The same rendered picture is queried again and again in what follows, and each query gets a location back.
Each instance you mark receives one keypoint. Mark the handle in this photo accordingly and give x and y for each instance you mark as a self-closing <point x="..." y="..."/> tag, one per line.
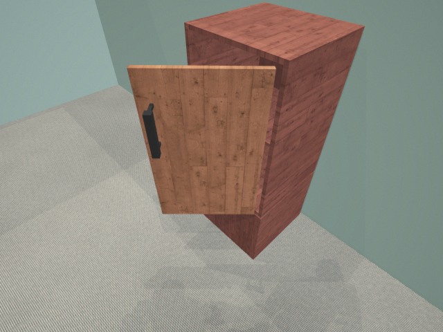
<point x="150" y="127"/>

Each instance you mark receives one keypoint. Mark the cupboard door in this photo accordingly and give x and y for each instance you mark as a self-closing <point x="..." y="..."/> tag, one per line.
<point x="211" y="122"/>

